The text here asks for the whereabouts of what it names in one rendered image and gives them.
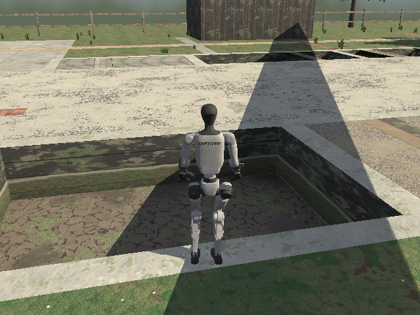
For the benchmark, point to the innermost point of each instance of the left robot upper arm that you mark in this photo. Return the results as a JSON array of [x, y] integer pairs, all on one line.
[[186, 148]]

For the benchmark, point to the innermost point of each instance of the humanoid robot head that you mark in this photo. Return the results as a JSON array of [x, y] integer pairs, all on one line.
[[209, 114]]

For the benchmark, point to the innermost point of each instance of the left robot forearm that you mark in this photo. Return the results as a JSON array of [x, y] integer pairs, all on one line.
[[182, 170]]

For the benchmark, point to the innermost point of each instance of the humanoid robot torso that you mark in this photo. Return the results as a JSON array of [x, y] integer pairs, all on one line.
[[209, 151]]

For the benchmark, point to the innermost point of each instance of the right robot forearm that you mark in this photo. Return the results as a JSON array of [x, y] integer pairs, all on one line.
[[236, 170]]

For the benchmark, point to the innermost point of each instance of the robot left hand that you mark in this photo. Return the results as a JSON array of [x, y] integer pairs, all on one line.
[[185, 178]]

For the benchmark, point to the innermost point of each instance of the robot right hand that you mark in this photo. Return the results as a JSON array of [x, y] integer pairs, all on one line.
[[234, 178]]

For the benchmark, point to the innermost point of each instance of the right robot upper arm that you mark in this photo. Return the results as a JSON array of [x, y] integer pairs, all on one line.
[[229, 138]]

